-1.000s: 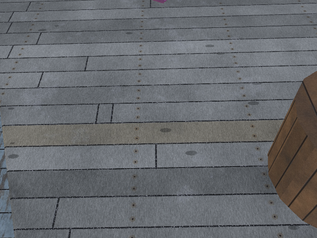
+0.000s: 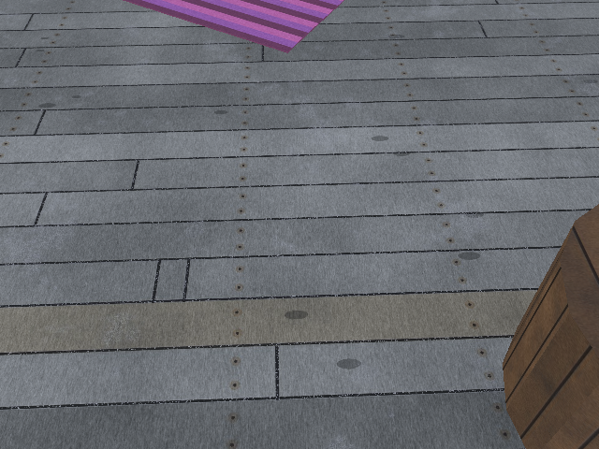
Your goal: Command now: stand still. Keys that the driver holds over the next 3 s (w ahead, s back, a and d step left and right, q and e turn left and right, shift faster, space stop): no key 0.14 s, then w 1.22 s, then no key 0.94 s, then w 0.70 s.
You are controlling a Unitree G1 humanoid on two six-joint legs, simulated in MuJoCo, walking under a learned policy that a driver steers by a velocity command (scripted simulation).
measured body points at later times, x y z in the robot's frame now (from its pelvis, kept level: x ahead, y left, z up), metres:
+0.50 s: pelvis +0.08 +0.04 +0.00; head +0.08 +0.06 +0.45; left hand +0.10 +0.30 -0.15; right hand +0.08 -0.23 -0.14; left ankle +0.05 +0.12 -0.73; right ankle -0.01 -0.10 -0.65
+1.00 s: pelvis +0.34 -0.02 -0.01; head +0.37 -0.02 +0.44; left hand +0.49 +0.23 -0.13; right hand +0.33 -0.28 -0.15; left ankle +0.18 +0.12 -0.63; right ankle +0.42 -0.10 -0.73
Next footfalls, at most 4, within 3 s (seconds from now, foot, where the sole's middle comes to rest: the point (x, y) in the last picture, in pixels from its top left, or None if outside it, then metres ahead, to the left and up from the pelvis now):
0.88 right None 0.46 -0.11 -0.77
1.44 left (261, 337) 0.78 0.13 -0.77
1.84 right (355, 331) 0.80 -0.10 -0.77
2.62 right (362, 310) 0.86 -0.12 -0.77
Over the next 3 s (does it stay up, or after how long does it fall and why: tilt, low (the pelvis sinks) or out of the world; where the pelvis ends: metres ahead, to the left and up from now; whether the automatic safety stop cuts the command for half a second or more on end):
stays up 0.97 -0.02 0.00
